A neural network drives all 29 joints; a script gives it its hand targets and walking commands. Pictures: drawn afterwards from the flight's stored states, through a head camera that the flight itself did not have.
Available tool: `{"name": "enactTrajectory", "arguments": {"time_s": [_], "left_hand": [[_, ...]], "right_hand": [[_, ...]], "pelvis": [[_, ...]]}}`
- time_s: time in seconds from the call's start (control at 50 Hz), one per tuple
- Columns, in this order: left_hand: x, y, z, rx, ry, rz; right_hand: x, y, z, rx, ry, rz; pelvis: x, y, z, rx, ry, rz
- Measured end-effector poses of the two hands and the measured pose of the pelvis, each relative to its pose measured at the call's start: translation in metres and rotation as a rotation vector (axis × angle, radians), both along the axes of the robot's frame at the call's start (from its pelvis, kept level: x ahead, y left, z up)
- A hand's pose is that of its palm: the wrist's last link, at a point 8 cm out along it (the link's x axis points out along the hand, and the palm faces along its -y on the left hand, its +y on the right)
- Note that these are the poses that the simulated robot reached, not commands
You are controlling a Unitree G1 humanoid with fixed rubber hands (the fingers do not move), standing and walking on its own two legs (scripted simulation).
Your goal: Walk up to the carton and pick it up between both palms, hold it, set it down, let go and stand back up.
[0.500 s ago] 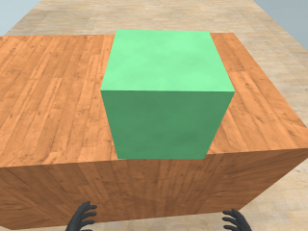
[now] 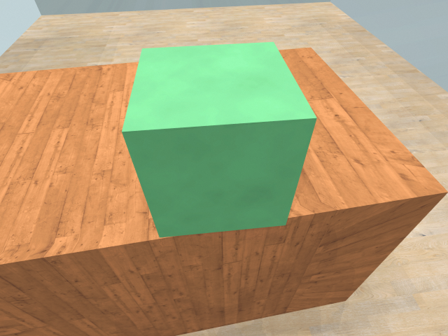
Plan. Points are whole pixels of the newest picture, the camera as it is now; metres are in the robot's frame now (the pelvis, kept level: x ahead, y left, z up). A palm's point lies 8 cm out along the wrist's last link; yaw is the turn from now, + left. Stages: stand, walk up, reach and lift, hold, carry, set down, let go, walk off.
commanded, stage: stand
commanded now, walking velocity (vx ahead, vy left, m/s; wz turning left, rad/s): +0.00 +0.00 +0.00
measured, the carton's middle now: (216, 140) +0.46 +0.04 +0.12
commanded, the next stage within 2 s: none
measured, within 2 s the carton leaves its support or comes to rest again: neither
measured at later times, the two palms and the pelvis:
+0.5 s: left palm out of the picture +0.05 +0.22 -0.13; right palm out of the picture -0.07 -0.20 -0.13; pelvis -0.02 +0.01 +0.01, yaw -6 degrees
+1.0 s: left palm out of the picture -0.07 +0.22 -0.13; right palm out of the picture -0.11 -0.17 -0.14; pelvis -0.05 +0.03 +0.01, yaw -8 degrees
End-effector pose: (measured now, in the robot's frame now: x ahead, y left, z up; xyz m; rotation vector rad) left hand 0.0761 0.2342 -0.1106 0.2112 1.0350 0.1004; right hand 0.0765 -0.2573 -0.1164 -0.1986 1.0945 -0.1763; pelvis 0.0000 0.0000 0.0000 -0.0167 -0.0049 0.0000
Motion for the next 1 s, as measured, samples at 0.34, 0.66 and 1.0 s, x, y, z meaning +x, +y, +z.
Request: {"name": "enactTrajectory", "arguments": {"time_s": [0.34,0.66,1.0], "left_hand": [[-0.036,-0.007,-0.018,-0.006,0.141,-0.012],[-0.070,-0.005,-0.016,-0.036,0.213,-0.001],[-0.144,-0.009,-0.021,-0.047,0.418,0.018]], "right_hand": [[-0.137,0.038,-0.036,0.108,0.268,-0.184],[-0.165,0.068,-0.017,0.118,0.256,-0.210],[-0.183,0.083,-0.024,0.151,0.307,-0.211]], "pelvis": [[-0.015,0.006,-0.005,0.018,-0.028,-0.092],[-0.036,0.018,0.014,0.019,-0.048,-0.128],[-0.052,0.026,0.014,0.027,-0.042,-0.135]]}}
